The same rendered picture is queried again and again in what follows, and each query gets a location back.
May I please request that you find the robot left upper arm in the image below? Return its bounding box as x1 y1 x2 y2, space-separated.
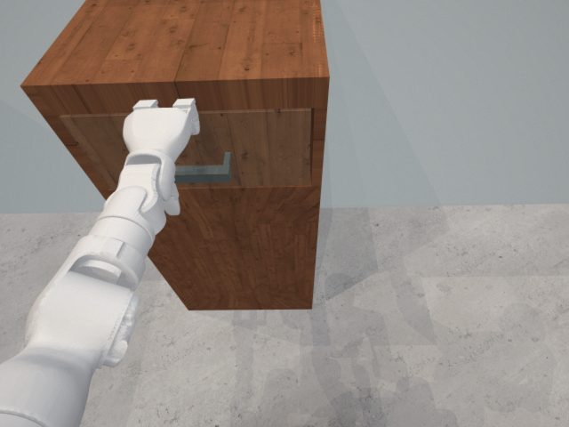
0 271 140 427

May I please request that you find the cabinet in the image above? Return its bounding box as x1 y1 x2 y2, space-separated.
20 0 330 310

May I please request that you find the left robot hand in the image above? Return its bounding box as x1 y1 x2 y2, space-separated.
123 98 200 215

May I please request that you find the drawer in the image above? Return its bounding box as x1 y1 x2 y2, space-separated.
60 108 311 189

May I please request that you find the handle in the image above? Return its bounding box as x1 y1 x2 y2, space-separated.
174 152 232 183

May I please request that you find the robot left forearm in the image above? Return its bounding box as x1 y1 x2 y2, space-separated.
24 149 176 348

